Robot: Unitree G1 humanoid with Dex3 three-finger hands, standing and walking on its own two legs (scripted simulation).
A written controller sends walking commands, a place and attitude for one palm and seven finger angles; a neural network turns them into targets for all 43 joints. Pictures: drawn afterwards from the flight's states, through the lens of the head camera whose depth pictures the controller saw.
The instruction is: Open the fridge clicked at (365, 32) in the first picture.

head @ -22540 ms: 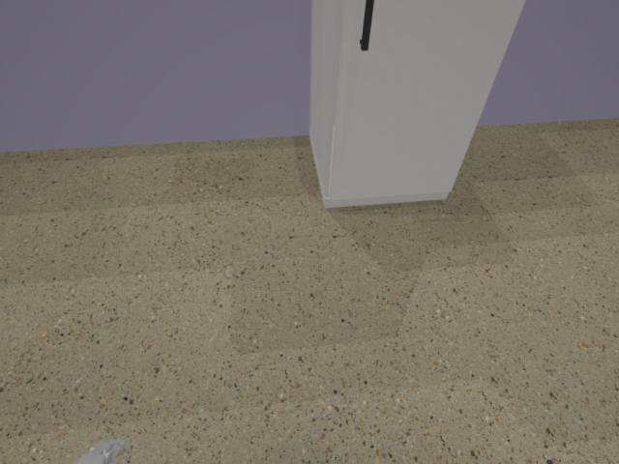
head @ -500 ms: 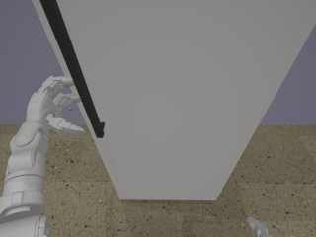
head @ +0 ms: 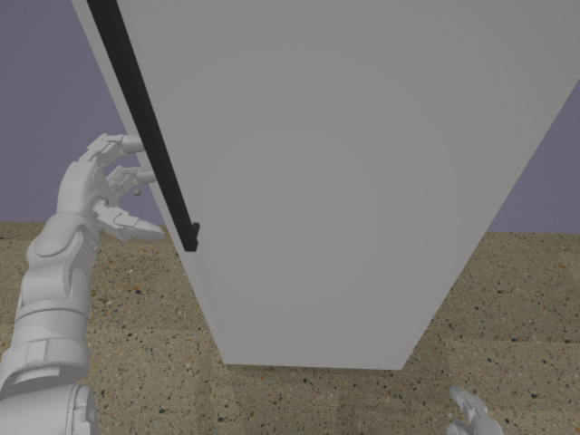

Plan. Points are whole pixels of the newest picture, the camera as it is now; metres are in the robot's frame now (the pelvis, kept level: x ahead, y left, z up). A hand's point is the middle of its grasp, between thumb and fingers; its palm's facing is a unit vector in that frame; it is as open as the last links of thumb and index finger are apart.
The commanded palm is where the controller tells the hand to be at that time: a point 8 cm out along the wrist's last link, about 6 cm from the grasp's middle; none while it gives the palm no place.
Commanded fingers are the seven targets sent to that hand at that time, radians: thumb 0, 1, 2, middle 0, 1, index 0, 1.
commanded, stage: feel for the door with the fingertips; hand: left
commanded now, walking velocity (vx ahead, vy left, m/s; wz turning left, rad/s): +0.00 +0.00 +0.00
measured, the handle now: (158, 135) +0.43 +0.19 +0.22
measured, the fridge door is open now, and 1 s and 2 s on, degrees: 0 0 0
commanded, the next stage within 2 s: slide the fingers in behind the handle in 0.04 s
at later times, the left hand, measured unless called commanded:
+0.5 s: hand (139, 194) +0.38 +0.22 +0.16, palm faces +0.02 -1.00 -0.02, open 13.9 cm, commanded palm +0.34 +0.27 +0.16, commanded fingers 0.00 -0.50 0.30 -0.30 -1.20 -0.30 -1.20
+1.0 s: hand (161, 194) +0.38 +0.19 +0.16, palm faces +0.01 -1.00 -0.01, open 14.0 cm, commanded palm +0.35 +0.24 +0.16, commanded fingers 0.00 -0.50 0.30 -0.30 -1.20 -0.30 -1.20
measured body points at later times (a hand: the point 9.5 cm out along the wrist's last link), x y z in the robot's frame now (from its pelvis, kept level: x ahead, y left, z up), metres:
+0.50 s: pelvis -0.01 +0.00 +0.00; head -0.01 -0.01 +0.45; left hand +0.37 +0.27 +0.16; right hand +0.11 -0.25 -0.10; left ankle -0.01 +0.12 -0.74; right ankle +0.00 -0.12 -0.74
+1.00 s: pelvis +0.00 +0.00 +0.00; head +0.00 -0.02 +0.45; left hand +0.37 +0.24 +0.16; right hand +0.15 -0.25 -0.09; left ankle -0.01 +0.12 -0.74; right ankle +0.00 -0.12 -0.74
